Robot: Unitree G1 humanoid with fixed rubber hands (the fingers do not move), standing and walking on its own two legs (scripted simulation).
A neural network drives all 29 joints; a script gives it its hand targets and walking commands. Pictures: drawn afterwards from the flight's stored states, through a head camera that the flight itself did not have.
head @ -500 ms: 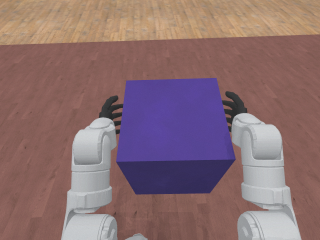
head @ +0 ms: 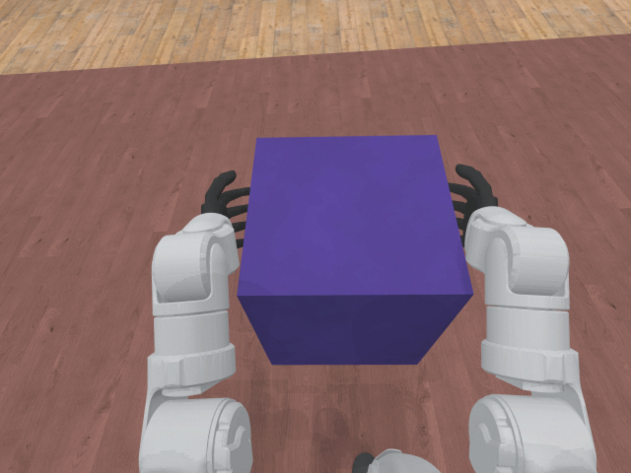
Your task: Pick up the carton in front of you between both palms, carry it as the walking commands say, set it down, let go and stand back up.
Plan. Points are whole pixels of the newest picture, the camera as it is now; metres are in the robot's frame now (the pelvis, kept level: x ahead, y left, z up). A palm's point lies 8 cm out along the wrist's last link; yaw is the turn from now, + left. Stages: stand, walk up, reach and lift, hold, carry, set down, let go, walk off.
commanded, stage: carry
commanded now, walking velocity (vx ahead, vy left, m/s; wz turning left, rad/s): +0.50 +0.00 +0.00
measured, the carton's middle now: (345, 262) +0.36 -0.01 +0.03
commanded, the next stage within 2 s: none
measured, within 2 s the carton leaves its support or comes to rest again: neither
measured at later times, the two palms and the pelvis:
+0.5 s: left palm (242, 90) +0.69 +0.16 +0.08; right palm (420, 87) +0.67 -0.14 +0.08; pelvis +0.33 +0.02 -0.03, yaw -2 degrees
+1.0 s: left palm (268, 20) +0.98 +0.14 +0.05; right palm (404, 11) +0.99 -0.16 +0.05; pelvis +0.63 -0.01 -0.06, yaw +0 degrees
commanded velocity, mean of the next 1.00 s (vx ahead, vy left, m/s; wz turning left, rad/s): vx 0.50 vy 0.00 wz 0.00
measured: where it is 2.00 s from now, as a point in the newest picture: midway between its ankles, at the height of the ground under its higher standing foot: (334, 209)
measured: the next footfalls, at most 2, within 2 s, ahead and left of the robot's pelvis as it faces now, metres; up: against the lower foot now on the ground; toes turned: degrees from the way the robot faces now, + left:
left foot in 0.38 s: +0.42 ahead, +0.07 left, -0.03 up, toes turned +2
right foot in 0.90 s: +0.72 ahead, -0.06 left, -0.06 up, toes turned -3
